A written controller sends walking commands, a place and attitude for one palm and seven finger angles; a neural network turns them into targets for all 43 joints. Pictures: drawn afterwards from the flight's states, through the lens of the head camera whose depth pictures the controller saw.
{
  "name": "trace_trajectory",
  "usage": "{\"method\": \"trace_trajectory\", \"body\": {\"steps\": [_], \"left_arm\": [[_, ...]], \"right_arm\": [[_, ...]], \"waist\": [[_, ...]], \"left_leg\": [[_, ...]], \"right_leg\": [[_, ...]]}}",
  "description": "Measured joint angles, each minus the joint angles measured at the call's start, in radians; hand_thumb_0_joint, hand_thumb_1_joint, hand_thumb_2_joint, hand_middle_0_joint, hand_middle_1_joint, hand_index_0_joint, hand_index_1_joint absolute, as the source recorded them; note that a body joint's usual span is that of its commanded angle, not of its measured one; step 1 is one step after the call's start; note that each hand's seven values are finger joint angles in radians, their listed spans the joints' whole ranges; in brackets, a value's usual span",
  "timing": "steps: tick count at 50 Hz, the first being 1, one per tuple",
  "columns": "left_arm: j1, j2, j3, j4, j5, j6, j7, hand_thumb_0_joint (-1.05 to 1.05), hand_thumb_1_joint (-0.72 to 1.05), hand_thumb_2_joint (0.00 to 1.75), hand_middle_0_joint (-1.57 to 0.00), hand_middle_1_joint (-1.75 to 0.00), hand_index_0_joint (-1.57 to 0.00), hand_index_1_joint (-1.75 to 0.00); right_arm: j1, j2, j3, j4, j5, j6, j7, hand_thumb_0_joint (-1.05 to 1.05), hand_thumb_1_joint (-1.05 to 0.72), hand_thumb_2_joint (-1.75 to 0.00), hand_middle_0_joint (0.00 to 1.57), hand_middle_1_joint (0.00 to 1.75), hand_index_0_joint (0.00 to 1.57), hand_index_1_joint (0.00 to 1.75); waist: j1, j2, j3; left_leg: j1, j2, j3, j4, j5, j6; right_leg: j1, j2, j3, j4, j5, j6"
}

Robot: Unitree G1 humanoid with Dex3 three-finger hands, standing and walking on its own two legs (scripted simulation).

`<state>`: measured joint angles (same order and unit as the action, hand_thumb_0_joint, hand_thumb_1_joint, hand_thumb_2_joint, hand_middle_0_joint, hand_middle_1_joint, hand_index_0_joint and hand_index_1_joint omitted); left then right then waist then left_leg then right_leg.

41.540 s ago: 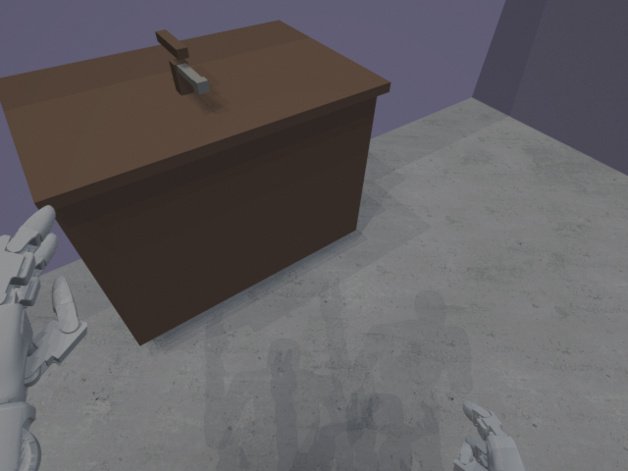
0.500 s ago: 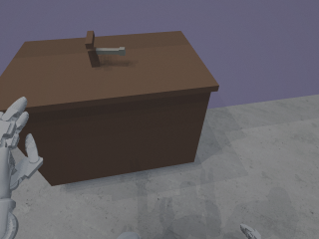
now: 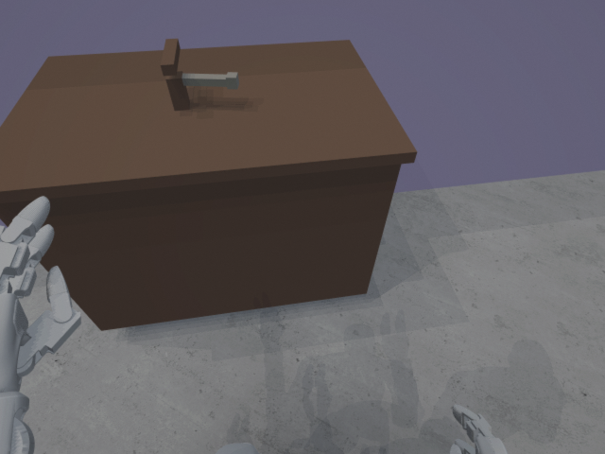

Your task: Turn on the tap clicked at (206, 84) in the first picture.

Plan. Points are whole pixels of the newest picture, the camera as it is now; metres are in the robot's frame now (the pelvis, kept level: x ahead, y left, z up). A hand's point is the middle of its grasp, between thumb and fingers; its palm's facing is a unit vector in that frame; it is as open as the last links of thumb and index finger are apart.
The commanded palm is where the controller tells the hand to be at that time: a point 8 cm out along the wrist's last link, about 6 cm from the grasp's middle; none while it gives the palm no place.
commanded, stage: stop stepping back and stand still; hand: left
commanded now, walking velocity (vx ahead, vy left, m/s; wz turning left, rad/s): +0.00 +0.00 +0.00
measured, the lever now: (232, 80) +0.87 +0.22 +0.06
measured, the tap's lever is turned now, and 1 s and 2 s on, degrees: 79 79 79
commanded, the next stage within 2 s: stand and check the lever's angle in 0.70 s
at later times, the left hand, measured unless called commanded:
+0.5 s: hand (60, 270) +0.26 +0.27 +0.16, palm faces +0.36 -0.86 -0.35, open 7.4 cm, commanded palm +0.20 +0.31 +0.18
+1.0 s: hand (53, 272) +0.25 +0.27 +0.16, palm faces +0.37 -0.87 -0.34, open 7.4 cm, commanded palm +0.20 +0.32 +0.18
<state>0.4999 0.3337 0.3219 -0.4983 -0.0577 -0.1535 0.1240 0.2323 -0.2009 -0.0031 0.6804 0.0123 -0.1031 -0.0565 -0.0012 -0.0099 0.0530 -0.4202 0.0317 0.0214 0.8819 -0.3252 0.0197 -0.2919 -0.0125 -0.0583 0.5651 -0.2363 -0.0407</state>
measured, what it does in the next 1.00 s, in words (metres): shifts its weight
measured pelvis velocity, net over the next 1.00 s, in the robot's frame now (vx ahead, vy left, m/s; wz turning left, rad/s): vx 0.03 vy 0.04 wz -0.03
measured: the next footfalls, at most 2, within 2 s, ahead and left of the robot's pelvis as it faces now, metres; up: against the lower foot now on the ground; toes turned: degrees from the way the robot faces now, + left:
none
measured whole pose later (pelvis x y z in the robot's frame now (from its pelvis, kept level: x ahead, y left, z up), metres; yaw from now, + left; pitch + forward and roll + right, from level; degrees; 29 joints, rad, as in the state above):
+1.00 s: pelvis +0.03 +0.04 +0.01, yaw -1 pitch -2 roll -1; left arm 0.47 0.34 0.31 -0.45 -0.07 -0.15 0.15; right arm 0.19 -0.20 0.01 0.61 0.01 -0.07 -0.07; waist 0.00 0.01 0.03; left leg -0.19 0.03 0.06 0.46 -0.24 0.01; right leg -0.17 -0.02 -0.03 0.40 -0.19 0.02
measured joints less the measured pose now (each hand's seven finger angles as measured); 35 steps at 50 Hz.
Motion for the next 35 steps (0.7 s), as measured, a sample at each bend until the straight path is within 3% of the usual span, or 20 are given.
{"method": "trace_trajectory", "body": {"steps": [3, 4, 6, 8, 15, 25, 35], "left_arm": [[0.009, 0.015, 0.005, -0.037, -0.002, -0.005, 0.018, 0.01, 0.89, 0.9, -0.21, -0.3, -0.21, -0.3], [-0.001, 0.021, 0.008, -0.042, -0.003, -0.01, 0.024, 0.01, 0.89, 0.9, -0.21, -0.3, -0.21, -0.3], [-0.03, 0.033, 0.018, -0.031, -0.003, -0.012, 0.031, 0.01, 0.89, 0.9, -0.21, -0.3, -0.21, -0.3], [-0.041, 0.034, 0.027, -0.008, 0.001, -0.01, 0.033, 0.01, 0.89, 0.9, -0.21, -0.3, -0.21, -0.3], [-0.03, 0.005, 0.007, 0.01, -0.006, 0.0, 0.028, 0.01, 0.89, 0.9, -0.21, -0.3, -0.21, -0.3], [-0.02, 0.024, 0.001, 0.009, -0.011, 0.006, 0.027, 0.01, 0.89, 0.9, -0.21, -0.3, -0.21, -0.3], [-0.039, 0.008, -0.008, 0.029, -0.009, 0.007, 0.027, 0.01, 0.89, 0.9, -0.21, -0.3, -0.21, -0.3]], "right_arm": [[0.008, -0.017, -0.004, -0.036, -0.005, -0.016, -0.015, 0.01, -0.9, -0.9, 0.2, 0.3, 0.2, 0.3], [0.003, -0.024, -0.01, -0.044, -0.005, -0.021, -0.021, 0.01, -0.9, -0.9, 0.2, 0.3, 0.2, 0.3], [-0.018, -0.02, -0.017, -0.041, 0.001, -0.021, -0.027, 0.01, -0.9, -0.9, 0.2, 0.29, 0.2, 0.3], [-0.028, -0.014, -0.014, -0.043, 0.007, -0.02, -0.026, 0.01, -0.91, -0.9, 0.2, 0.29, 0.2, 0.3], [-0.056, -0.001, 0.001, -0.06, 0.004, -0.022, -0.007, 0.01, -0.91, -0.9, 0.2, 0.29, 0.2, 0.3], [-0.066, 0.012, 0.01, -0.086, 0.003, 0.005, -0.006, 0.01, -0.9, -0.9, 0.2, 0.29, 0.2, 0.3], [-0.056, 0.015, 0.018, -0.081, -0.001, 0.017, -0.007, 0.01, -0.9, -0.9, 0.2, 0.29, 0.2, 0.3]], "waist": [[-0.002, 0.01, 0.004], [-0.005, 0.02, 0.01], [0.004, 0.011, 0.027], [0.003, 0.014, 0.02], [-0.01, 0.023, 0.004], [0.001, 0.004, 0.0], [0.006, 0.003, -0.015]], "left_leg": [[0.117, 0.013, -0.002, -0.281, 0.001, 0.023], [0.125, 0.019, -0.012, -0.314, 0.059, 0.01], [0.129, 0.014, -0.005, -0.297, 0.083, -0.027], [0.141, 0.015, -0.002, -0.304, 0.074, -0.041], [0.17, 0.019, 0.004, -0.333, 0.063, -0.039], [0.217, 0.008, 0.028, -0.386, 0.068, -0.022], [0.228, 0.0, 0.035, -0.411, 0.077, -0.012]], "right_leg": [[-0.007, 0.004, -0.009, 0.016, -0.013, 0.01], [-0.013, 0.007, -0.016, 0.034, -0.024, 0.013], [-0.005, 0.0, -0.007, 0.046, -0.033, 0.021], [0.012, 0.002, -0.003, 0.025, -0.029, 0.024], [0.056, 0.008, 0.002, -0.043, -0.014, 0.028], [0.102, -0.001, 0.023, -0.108, 0.006, 0.05], [0.115, -0.008, 0.03, -0.143, 0.022, 0.06]]}}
